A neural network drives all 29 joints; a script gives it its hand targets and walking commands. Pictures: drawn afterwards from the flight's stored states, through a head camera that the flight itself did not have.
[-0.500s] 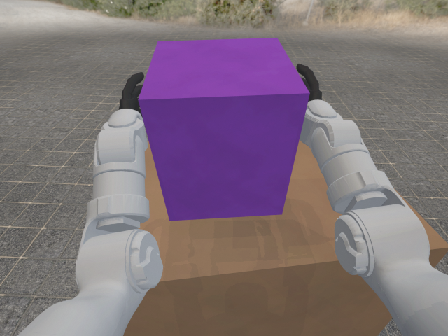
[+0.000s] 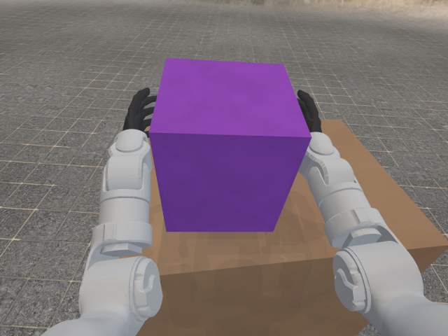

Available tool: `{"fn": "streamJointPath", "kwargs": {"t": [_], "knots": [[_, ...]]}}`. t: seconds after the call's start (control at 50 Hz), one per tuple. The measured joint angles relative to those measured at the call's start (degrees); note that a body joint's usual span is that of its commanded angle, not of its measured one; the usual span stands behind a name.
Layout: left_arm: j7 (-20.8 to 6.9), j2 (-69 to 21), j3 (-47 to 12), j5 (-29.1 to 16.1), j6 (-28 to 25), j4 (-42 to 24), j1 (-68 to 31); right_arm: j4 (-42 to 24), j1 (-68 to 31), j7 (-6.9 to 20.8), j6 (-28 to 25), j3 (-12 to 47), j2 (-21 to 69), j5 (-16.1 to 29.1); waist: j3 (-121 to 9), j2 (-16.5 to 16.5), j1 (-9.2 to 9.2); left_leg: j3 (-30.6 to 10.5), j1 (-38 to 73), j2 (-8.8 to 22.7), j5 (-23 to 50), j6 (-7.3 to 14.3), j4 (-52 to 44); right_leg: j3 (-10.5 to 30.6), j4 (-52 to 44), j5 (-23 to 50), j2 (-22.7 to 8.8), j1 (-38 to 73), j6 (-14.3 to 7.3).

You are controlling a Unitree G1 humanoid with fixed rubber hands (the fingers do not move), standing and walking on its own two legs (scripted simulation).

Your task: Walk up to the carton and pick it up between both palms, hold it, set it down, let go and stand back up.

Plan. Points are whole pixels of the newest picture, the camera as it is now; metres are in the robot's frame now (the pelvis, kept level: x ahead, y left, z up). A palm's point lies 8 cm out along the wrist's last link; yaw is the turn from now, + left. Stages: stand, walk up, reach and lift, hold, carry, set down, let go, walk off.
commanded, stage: set down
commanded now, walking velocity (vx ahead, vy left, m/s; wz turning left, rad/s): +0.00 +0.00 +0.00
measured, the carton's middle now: (223, 150) +0.40 +0.00 +0.17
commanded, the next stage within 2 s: none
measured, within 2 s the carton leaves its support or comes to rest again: rests again in 1.72 s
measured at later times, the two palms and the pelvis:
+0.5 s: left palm (144, 152) +0.39 +0.14 +0.17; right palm (307, 153) +0.38 -0.16 +0.17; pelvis +0.00 +0.01 +0.00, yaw -1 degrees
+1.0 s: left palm (151, 162) +0.39 +0.13 +0.15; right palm (307, 164) +0.38 -0.17 +0.14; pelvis +0.00 +0.00 +0.00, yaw -2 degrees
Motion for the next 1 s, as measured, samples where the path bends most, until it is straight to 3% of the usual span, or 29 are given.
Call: {"fn": "streamJointPath", "kwargs": {"t": [0.16, 0.3, 0.5, 0.74, 1.0], "knots": [[0.18, -1.26, -0.33, 0.99, 0.02, -1.38, 3.09, 0.19, 2.31, 0.45, -0.60, 1.13, -0.02, 0.00, 0.74, 0.93, -0.35, 0.38, 1.11, -0.24, -0.62, 0.54, 0.13, 0.09, -0.42, -0.30, -0.33, 1.34, 0.49], [2.53, -2.33, -2.29, -0.57, -0.77, -3.26, 5.88, -2.01, 4.95, 1.25, -1.53, 1.05, -0.31, -0.12, 0.93, 1.78, -0.22, 0.73, -0.25, -0.26, -0.88, 0.85, 0.98, 0.14, -0.19, -0.18, -0.42, 0.21, 0.79], [4.12, -2.83, -2.89, -0.91, -1.80, 0.21, 5.13, 0.13, 4.54, 3.02, -1.91, -1.78, -0.21, -2.37, -0.01, 1.93, 0.75, 1.70, -1.51, -0.14, 0.04, 0.90, 0.05, 0.75, -0.15, 0.52, -0.50, -1.73, 0.86], [3.96, -3.44, -1.11, -0.60, -4.22, 4.88, 5.04, 3.68, 4.39, 4.21, -3.11, -5.66, 1.26, -6.23, -0.32, 2.08, 1.57, 2.03, -1.18, -0.04, 0.84, 0.57, -1.31, 0.64, -0.06, 0.65, -0.58, -2.13, 0.52], [2.85, -3.59, -0.44, -0.56, -7.33, 6.82, 4.91, 2.61, 5.88, 4.42, -4.85, -7.76, 2.48, -9.22, 0.54, 2.18, 2.50, 2.28, -1.44, 0.30, 1.30, 0.02, -2.17, 0.36, 0.32, 0.54, -0.44, -3.01, 0.00]]}}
